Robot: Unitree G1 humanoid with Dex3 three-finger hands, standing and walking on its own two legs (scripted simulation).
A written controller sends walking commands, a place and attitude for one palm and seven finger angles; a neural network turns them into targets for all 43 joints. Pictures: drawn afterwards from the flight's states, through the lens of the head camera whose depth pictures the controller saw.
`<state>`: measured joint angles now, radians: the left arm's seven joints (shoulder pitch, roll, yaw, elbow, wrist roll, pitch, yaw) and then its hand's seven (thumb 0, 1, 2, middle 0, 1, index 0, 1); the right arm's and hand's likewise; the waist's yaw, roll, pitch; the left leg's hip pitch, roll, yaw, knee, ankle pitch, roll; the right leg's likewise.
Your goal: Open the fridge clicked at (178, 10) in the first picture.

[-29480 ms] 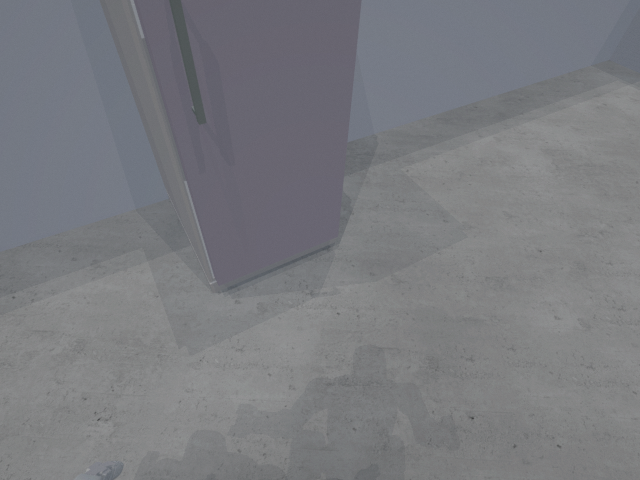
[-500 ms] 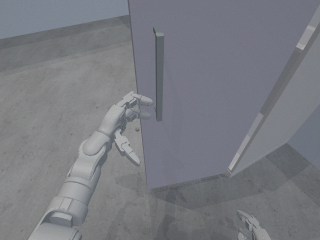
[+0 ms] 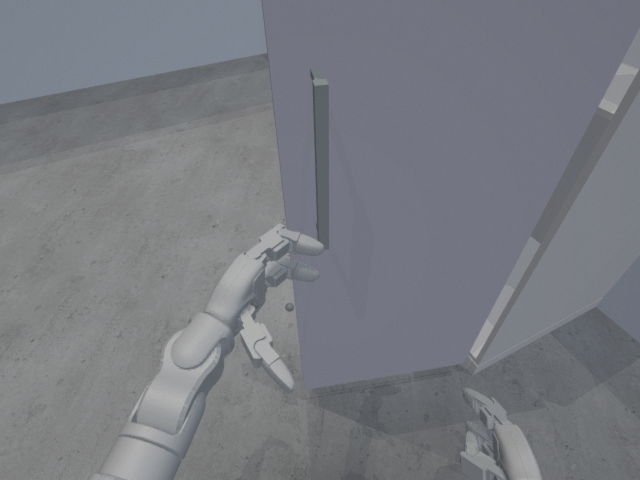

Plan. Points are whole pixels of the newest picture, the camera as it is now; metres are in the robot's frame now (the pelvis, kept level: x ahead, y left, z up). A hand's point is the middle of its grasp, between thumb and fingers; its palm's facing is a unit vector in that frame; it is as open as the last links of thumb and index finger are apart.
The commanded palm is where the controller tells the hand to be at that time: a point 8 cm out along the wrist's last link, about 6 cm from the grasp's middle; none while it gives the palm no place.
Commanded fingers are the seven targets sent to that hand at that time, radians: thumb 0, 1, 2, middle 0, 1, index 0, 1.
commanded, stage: draw the hand back to the body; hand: left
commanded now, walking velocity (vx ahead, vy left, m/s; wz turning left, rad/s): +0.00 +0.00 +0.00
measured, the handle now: (320, 171) +0.50 +0.02 +0.15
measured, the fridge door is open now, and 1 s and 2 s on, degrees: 73 73 73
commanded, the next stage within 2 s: step back with the hand held close in 1.54 s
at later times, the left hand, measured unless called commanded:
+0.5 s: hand (197, 289) +0.28 +0.14 +0.15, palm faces +0.22 -0.97 -0.03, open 14.5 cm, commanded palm +0.23 +0.19 +0.15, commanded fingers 0.00 -0.26 0.34 -0.24 -0.98 -0.24 -0.98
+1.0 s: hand (72, 322) +0.23 +0.25 +0.16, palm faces +0.30 -0.89 -0.33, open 10.3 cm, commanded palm +0.18 +0.30 +0.18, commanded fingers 0.00 0.65 0.78 -0.21 -0.45 -0.21 -0.45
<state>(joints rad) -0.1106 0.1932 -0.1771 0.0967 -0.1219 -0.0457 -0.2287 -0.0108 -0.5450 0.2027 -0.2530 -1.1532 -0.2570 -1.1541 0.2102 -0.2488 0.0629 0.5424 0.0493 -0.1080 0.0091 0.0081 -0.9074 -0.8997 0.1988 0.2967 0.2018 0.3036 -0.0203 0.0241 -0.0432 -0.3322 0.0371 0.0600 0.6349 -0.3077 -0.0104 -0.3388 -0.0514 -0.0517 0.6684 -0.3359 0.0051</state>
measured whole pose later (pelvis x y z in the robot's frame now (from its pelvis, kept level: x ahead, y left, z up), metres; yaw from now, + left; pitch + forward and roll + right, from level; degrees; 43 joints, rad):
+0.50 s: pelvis +0.02 +0.00 +0.01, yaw +1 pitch -2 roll +0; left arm 0.17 0.12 -0.01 -0.27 -0.12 0.15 0.17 -0.01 -0.50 0.23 -0.25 -1.12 -0.25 -1.13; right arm 0.18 -0.22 0.06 0.59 0.03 -0.08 -0.03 0.01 -0.91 -0.90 0.20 0.30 0.20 0.30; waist 0.03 0.04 -0.09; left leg -0.22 0.05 0.04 0.58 -0.32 -0.02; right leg -0.21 -0.03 -0.07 0.58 -0.33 0.00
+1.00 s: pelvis +0.03 +0.03 +0.02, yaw -1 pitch -4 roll +0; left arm 0.42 0.33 0.20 -0.40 -0.06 -0.01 0.07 0.00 0.30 0.61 -0.22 -0.65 -0.23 -0.66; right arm 0.22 -0.22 0.05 0.64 0.01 -0.13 -0.06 0.01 -0.91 -0.90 0.20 0.30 0.20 0.30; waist 0.05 0.03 -0.02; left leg -0.12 0.02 0.08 0.46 -0.27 0.02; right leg -0.10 -0.06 -0.04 0.42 -0.25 0.04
